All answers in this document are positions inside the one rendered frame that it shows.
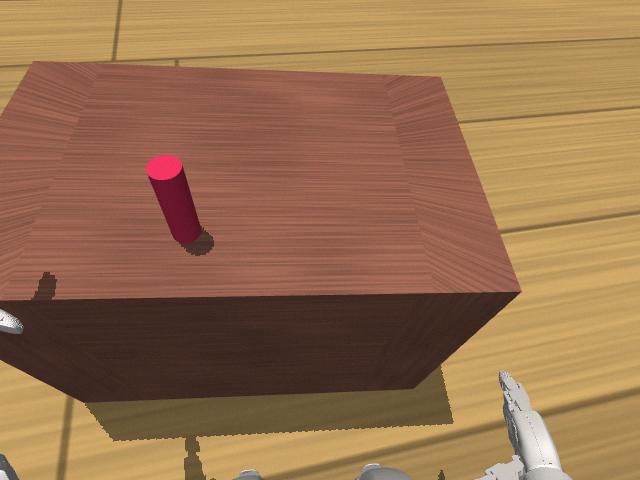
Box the left robot hand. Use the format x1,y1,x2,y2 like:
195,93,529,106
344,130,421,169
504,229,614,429
0,309,24,334

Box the left robot arm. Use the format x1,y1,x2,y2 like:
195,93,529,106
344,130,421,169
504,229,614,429
0,454,19,480

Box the right robot hand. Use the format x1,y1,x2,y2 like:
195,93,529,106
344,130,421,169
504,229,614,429
475,370,563,480

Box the can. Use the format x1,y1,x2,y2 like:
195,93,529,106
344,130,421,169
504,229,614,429
146,155,201,243

